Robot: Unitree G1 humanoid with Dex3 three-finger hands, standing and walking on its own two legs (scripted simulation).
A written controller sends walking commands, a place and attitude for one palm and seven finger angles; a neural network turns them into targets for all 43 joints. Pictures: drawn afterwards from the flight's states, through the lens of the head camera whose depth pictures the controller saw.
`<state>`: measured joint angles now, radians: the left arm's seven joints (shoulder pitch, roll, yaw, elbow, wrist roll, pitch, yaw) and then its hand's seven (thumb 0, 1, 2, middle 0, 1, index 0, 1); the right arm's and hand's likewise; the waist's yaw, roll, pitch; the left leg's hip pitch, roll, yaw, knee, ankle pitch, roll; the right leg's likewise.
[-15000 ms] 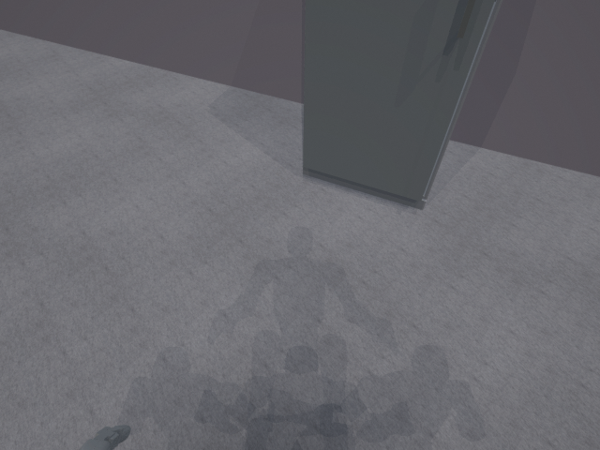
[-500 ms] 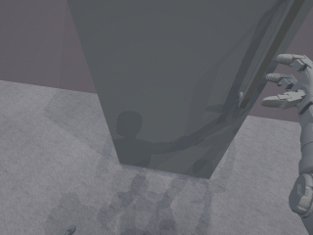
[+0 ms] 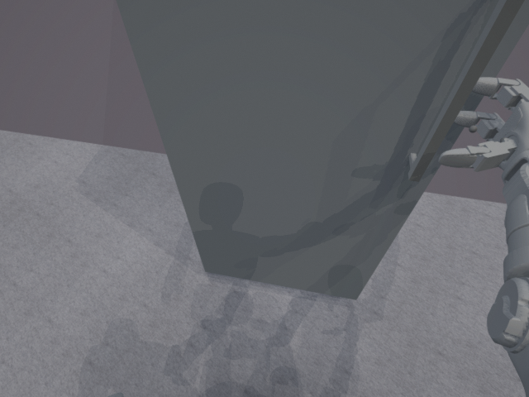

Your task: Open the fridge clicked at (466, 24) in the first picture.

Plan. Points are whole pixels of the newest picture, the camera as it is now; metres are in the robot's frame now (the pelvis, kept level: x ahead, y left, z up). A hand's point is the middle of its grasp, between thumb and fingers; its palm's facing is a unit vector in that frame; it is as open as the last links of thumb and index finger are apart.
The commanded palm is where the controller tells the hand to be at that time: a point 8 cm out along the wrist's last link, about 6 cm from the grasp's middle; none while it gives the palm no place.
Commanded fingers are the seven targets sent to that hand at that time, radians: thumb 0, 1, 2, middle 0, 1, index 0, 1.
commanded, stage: feel for the door with the fingertips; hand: right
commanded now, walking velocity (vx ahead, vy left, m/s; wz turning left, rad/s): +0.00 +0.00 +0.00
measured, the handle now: (451, 96) +0.53 -0.20 +0.20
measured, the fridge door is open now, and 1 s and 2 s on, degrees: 0 0 0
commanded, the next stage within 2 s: slide the fingers in behind the handle in 0.12 s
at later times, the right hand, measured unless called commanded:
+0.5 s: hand (460, 123) +0.48 -0.21 +0.19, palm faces +0.05 +1.00 +0.02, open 13.9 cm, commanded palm +0.45 -0.26 +0.18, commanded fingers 0.00 0.50 -0.30 0.30 1.20 0.30 1.20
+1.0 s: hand (443, 125) +0.48 -0.18 +0.18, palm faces +0.06 +1.00 +0.03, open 14.0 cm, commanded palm +0.44 -0.24 +0.18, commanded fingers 0.00 0.50 -0.30 0.30 1.20 0.30 1.20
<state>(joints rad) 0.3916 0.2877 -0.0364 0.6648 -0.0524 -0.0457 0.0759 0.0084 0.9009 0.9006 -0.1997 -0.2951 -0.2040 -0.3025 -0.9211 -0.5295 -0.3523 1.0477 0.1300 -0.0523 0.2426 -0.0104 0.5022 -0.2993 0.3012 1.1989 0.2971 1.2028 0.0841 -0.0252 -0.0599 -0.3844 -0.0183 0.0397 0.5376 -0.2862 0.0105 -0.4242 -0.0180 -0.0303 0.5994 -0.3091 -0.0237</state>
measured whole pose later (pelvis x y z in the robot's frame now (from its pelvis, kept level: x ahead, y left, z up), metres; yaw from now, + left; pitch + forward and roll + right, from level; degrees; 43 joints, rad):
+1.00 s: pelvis +0.00 +0.00 +0.00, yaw +0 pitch +8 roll +1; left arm 0.35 0.28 -0.04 0.66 -0.04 -0.06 0.07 0.01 0.90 0.90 -0.20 -0.29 -0.20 -0.30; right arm -0.96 -0.44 -0.32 1.06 0.13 -0.03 0.18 -0.01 0.50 -0.30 0.30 1.20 0.30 1.20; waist 0.08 -0.03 -0.07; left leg -0.39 -0.01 0.04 0.55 -0.29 0.01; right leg -0.43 -0.01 -0.03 0.60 -0.30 -0.02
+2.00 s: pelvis +0.00 +0.00 +0.00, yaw +0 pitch +6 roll +1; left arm 0.36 0.26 -0.03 0.69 -0.04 -0.07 0.05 0.01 0.90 0.90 -0.20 -0.29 -0.20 -0.30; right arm -0.89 -0.37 -0.29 0.95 0.13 -0.04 0.10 -0.01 0.50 -0.30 0.28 1.19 0.28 1.20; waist 0.07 -0.03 -0.06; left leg -0.35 -0.01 0.03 0.54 -0.28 0.01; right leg -0.39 -0.01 -0.03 0.58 -0.30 -0.02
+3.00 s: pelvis +0.00 +0.00 +0.00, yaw +0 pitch +7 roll +1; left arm 0.37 0.27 -0.03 0.68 -0.04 -0.06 0.06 0.01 0.90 0.90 -0.20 -0.29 -0.20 -0.30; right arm -0.90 -0.39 -0.29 0.98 0.13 -0.05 0.12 0.01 -0.75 -0.84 0.41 1.39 0.42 1.38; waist 0.07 -0.03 -0.06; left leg -0.36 -0.02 0.04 0.53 -0.29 0.01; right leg -0.40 -0.02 -0.03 0.58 -0.30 -0.02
